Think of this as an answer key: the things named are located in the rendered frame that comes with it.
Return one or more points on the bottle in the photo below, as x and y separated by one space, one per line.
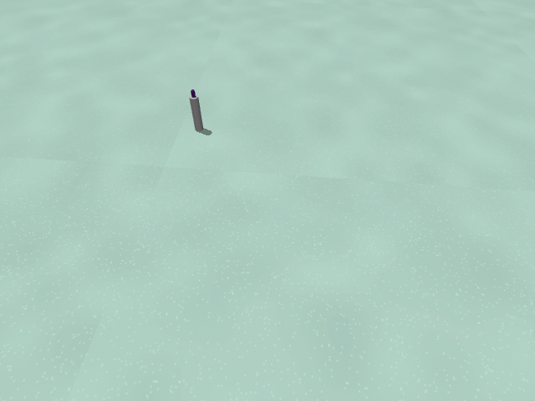
196 111

